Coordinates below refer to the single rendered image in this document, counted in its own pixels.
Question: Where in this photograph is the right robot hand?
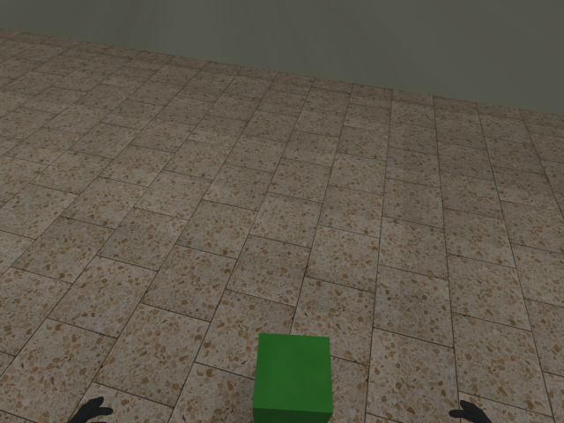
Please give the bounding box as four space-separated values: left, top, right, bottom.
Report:
449 400 492 423

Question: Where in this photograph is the carton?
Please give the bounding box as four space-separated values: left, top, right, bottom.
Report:
253 333 333 423

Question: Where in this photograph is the left robot hand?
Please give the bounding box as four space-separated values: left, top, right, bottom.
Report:
68 397 113 423

